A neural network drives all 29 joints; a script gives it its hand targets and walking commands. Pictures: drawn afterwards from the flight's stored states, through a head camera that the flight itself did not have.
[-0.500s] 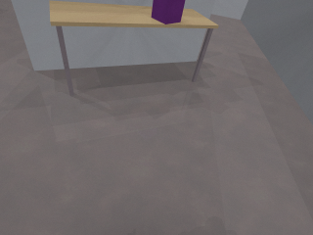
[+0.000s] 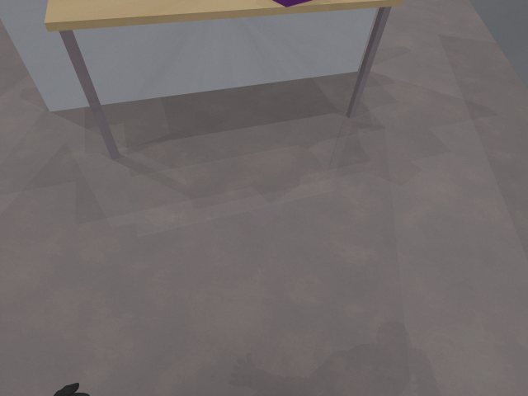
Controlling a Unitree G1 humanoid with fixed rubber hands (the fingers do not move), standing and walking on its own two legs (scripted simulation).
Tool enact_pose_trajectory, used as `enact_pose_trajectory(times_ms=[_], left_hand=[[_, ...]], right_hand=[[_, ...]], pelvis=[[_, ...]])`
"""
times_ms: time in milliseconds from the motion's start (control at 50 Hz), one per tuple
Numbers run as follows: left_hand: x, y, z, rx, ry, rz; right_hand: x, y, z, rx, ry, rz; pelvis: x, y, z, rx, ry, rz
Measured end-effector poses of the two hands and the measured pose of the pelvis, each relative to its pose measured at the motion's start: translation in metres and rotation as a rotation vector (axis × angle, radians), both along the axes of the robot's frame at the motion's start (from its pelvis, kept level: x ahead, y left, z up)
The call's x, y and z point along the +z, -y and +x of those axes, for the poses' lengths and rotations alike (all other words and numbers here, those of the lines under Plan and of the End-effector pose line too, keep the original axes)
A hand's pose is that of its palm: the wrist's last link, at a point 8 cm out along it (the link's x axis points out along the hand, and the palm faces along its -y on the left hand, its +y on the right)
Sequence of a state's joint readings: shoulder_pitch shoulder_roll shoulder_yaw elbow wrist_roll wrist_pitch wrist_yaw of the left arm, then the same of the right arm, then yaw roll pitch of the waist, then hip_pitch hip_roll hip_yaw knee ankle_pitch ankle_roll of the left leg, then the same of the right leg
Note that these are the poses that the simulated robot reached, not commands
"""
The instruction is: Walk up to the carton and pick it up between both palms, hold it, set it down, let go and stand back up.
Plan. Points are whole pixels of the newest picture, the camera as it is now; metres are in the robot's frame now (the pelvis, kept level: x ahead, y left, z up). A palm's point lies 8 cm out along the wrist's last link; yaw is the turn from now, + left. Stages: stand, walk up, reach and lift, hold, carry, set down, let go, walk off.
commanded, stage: walk up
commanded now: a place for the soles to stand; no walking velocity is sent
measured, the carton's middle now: out of the picture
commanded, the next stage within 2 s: none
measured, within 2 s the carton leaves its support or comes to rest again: neither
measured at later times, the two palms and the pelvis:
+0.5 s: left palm (86, 284) +0.34 +0.33 -0.11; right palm (439, 298) +0.30 -0.32 -0.06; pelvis +0.25 +0.01 +0.00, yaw +1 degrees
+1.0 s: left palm (166, 206) +0.51 +0.20 -0.09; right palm (441, 215) +0.51 -0.43 -0.10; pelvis +0.45 -0.12 +0.00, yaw +1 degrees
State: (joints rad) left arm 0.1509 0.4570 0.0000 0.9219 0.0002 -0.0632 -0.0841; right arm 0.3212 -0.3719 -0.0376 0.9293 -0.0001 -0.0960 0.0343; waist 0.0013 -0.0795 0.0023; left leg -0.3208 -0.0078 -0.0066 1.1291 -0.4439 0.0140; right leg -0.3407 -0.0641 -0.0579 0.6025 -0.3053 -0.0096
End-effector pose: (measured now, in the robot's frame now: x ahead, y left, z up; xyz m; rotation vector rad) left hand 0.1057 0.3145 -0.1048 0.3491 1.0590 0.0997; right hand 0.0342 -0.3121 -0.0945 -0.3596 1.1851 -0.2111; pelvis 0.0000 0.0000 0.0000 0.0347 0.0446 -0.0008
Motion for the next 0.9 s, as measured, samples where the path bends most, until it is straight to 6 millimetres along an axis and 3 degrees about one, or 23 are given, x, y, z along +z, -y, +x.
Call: enact_pose_trajectory(times_ms=[140,220,280,340,440,580,700,780,820,900], left_hand=[[-0.007,-0.001,0.025,0.046,-0.086,0.028],[-0.028,-0.004,0.062,0.071,-0.086,-0.011],[-0.049,-0.010,0.102,0.076,-0.078,-0.038],[-0.053,-0.012,0.147,0.069,-0.043,-0.053],[-0.022,-0.013,0.211,0.037,0.019,-0.046],[-0.001,-0.001,0.270,0.019,0.004,-0.039],[0.005,0.032,0.323,0.009,-0.016,-0.013],[-0.001,0.064,0.360,-0.009,-0.028,0.020],[-0.001,0.081,0.374,-0.002,-0.026,0.026],[0.012,0.102,0.389,0.030,-0.043,0.041]], right_hand=[[0.005,0.000,0.125,0.059,0.128,0.003],[0.007,-0.007,0.190,0.098,0.165,-0.027],[0.002,-0.011,0.230,0.088,0.191,-0.054],[0.003,-0.010,0.245,0.051,0.189,-0.075],[0.027,-0.001,0.252,-0.004,0.146,-0.095],[0.034,0.018,0.284,-0.024,0.089,-0.085],[0.020,0.050,0.332,-0.026,0.070,-0.053],[-0.005,0.082,0.369,-0.024,0.045,-0.022],[-0.013,0.092,0.389,-0.013,0.029,-0.004],[-0.009,0.105,0.433,0.022,0.027,0.020]], pelvis=[[-0.002,0.005,0.072,-0.005,0.003,-0.022],[-0.013,0.000,0.118,0.016,0.014,-0.057],[-0.028,-0.009,0.157,0.022,0.036,-0.063],[-0.030,-0.016,0.189,0.040,0.088,-0.038],[-0.005,-0.013,0.229,0.018,0.122,-0.045],[0.009,0.005,0.283,0.015,0.119,-0.031],[0.006,0.040,0.334,0.009,0.092,0.003],[-0.008,0.074,0.369,0.001,0.052,0.029],[-0.010,0.089,0.385,0.004,0.049,0.014],[0.002,0.107,0.416,0.021,0.036,0.038]])
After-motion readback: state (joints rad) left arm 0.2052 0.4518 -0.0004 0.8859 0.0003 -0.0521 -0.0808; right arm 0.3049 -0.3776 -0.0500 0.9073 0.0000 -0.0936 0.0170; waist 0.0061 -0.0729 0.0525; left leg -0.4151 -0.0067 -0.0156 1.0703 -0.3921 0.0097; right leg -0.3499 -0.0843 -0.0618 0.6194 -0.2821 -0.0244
